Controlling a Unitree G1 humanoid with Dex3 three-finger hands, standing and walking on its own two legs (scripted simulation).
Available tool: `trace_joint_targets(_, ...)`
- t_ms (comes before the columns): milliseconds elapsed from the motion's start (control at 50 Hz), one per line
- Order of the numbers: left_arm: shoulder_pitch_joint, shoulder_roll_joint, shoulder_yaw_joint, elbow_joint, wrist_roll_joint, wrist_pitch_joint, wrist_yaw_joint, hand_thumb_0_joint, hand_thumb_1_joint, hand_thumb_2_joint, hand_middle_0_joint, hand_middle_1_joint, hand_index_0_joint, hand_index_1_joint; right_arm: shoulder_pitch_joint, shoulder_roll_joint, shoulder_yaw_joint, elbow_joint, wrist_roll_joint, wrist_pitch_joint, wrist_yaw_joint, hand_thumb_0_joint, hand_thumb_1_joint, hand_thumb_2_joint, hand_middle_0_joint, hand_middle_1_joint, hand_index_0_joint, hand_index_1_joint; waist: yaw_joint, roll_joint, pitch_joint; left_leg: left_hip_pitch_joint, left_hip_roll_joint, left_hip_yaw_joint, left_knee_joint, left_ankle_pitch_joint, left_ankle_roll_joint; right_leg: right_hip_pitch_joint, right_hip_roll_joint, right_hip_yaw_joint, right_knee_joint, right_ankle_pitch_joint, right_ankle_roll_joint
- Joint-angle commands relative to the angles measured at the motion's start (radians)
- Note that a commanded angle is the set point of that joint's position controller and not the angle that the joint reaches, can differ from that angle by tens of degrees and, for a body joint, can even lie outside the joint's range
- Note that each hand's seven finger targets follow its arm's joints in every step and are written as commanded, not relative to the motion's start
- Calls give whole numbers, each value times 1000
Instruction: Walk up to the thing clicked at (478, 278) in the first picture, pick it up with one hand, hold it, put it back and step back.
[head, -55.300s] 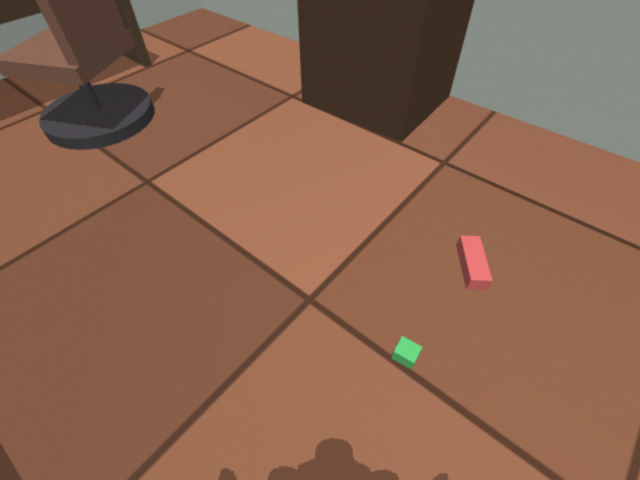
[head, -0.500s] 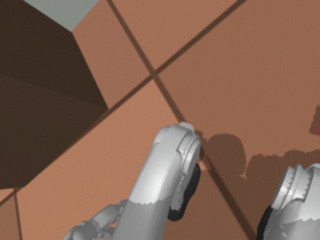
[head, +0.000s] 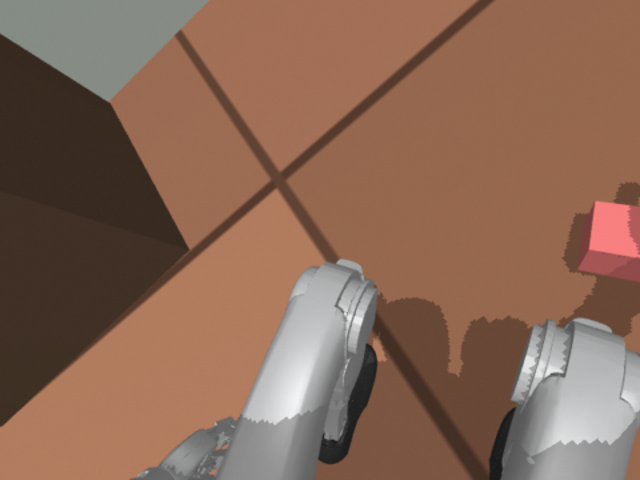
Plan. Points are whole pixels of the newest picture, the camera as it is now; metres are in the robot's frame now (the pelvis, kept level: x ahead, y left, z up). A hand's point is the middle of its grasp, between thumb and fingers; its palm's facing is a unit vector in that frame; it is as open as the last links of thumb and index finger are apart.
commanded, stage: withdraw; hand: right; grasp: from above
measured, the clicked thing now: out of the picture +0.43 -0.33 -0.26
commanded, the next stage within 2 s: home in 0.64 s
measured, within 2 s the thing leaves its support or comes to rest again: rests again in 0.06 s
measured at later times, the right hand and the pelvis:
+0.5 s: hand out of the picture +0.39 -0.29 -0.11, palm faces -0.51 +0.12 -0.85, open 13.9 cm; pelvis -0.02 +0.02 +0.05, yaw -7 degrees
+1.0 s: hand out of the picture +0.41 -0.33 -0.06, palm faces -0.37 +0.22 -0.90, open 12.6 cm; pelvis -0.01 +0.00 +0.06, yaw -7 degrees
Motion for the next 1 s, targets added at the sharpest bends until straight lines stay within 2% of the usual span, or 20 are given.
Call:
trace_joint_targets(0,116,287,166,-12,-88,35,6,0,899,904,-200,-300,-200,-300,-269,-164,40,-280,91,117,24,0,539,-1016,68,1004,58,1014,-84,-621,-774,270,-24,94,-238,312,101,648,-7,-177,-405,289,-8)
trace_joint_targets(40,151,280,193,-7,-118,70,20,0,903,906,-200,-300,-200,-300,-276,-139,68,-278,119,159,106,0,545,-1028,75,1008,59,1025,-76,-508,-757,306,-27,69,-291,286,96,592,-2,-191,-416,261,-27)
trace_joint_targets(80,187,266,205,-5,-130,102,34,0,902,905,-200,-300,-200,-300,-299,-59,125,-247,152,184,198,0,529,-1024,77,1016,64,1028,-41,-385,-702,332,-24,58,-327,269,92,542,2,-183,-428,242,-40)
trace_joint_targets(140,196,256,208,-29,-146,131,65,0,903,906,-200,-300,-200,-300,-308,14,187,-224,208,169,331,0,537,-1038,81,1033,65,1049,-13,-224,-596,361,-16,49,-383,199,90,479,10,-162,-460,171,-57)
trace_joint_targets(180,191,249,209,-46,-156,140,89,0,905,906,-200,-300,-200,-300,-294,41,217,-217,232,139,413,0,544,-1043,79,1034,62,1052,-23,-165,-583,411,-10,38,-407,171,91,457,18,-166,-480,147,-60)
trace_joint_targets(260,175,234,194,-80,-161,160,146,0,905,907,-200,-300,-200,-300,-280,-5,214,-203,211,66,500,0,543,-1045,86,1032,65,1053,-53,-80,-544,462,2,11,-449,97,99,410,38,-205,-474,114,-61)
trace_joint_targets(340,153,217,162,-94,-146,178,189,0,907,907,-200,-300,-200,-300,-336,-71,176,-225,155,-39,466,0,536,-1037,99,1021,78,1043,-64,-90,-556,454,6,-5,-439,76,96,404,40,-221,-437,113,-58)
trace_joint_targets(380,149,204,151,-91,-134,184,200,0,906,905,-200,-300,-200,-300,-405,-134,142,-272,110,-100,414,0,531,-1033,96,1024,79,1041,-72,-157,-643,466,5,-22,-410,107,89,433,35,-226,-410,144,-54)
trace_joint_targets(440,149,206,134,-81,-115,194,206,0,905,904,-200,-300,-200,-300,-473,-186,106,-236,31,-148,315,0,535,-1027,87,1016,74,1030,-61,-250,-662,409,7,-23,-375,107,92,460,36,-227,-393,153,-48)
trace_joint_targets(520,165,223,133,-59,-85,189,214,0,900,900,-200,-300,-200,-300,-518,-213,65,-132,-42,-148,182,0,539,-1019,66,1025,66,1025,-43,-351,-676,329,5,10,-343,111,100,550,32,-216,-409,154,-33)
trace_joint_targets(540,165,231,139,-55,-79,185,214,0,901,901,-200,-300,-200,-300,-523,-249,32,-136,-46,-139,149,0,543,-1016,67,1021,67,1021,-57,-376,-698,313,8,13,-334,102,103,564,32,-216,-411,148,-32)
trace_joint_targets(600,169,229,152,-37,-63,172,212,0,903,901,-200,-300,-200,-300,-516,-242,26,-125,-55,-76,96,0,550,-1014,69,1018,69,1018,-52,-434,-736,284,15,28,-314,108,107,613,30,-221,-422,146,-24)
trace_joint_targets(680,176,237,169,-29,-77,154,205,0,907,901,-200,-300,-200,-300,-498,-223,32,-128,-11,5,111,0,540,-998,85,994,83,996,-71,-474,-802,259,22,51,-302,134,107,632,33,-224,-450,142,-30)
trace_joint_targets(700,185,227,169,-23,-79,151,202,0,905,900,-200,-300,-200,-300,-461,-166,69,-75,7,28,130,0,537,-997,78,1000,81,998,-49,-438,-762,260,19,50,-314,132,106,610,31,-222,-448,135,-33)
trace_joint_targets(720,187,229,173,-18,-86,151,200,0,903,899,-200,-300,-200,-300,-461,-157,80,-100,35,37,149,0,538,-998,70,1005,75,1000,-58,-416,-766,261,14,53,-324,137,105,600,30,-221,-455,136,-36)
trace_joint_targets(760,209,225,180,-9,-96,150,199,0,888,894,-200,-300,-200,-300,-422,-130,99,-96,71,55,192,0,407,-911,224,845,198,840,-55,-361,-752,296,13,51,-336,148,102,571,32,-220,-456,146,-42)
trace_joint_targets(780,219,223,179,-7,-104,154,201,0,888,894,-200,-300,-200,-300,-416,-156,87,-153,89,62,213,0,404,-923,226,765,200,782,-78,-359,-782,347,13,42,-354,178,98,573,33,-229,-459,179,-46)
trace_joint_targets(840,252,224,202,-23,-129,154,198,0,891,895,-200,-300,-200,-300,-334,-144,67,-231,159,71,287,0,173,-886,214,645,194,664,-97,-332,-834,405,23,41,-355,227,97,633,35,-215,-488,238,-44)
trace_joint_targets(920,258,210,228,-67,-170,175,200,0,894,897,-200,-300,-200,-300,-193,-120,39,-463,261,71,378,0,-147,-862,203,504,191,516,-157,-318,-951,541,25,22,-414,289,93,719,33,-216,-548,308,-45)
trace_joint_targets(980,242,207,247,-118,-198,195,208,0,895,898,-200,-300,-200,-300,-4,-55,22,-648,373,95,437,0,-387,-892,206,457,197,466,-177,-274,-909,585,33,15,-488,286,91,759,34,-198,-626,303,-45)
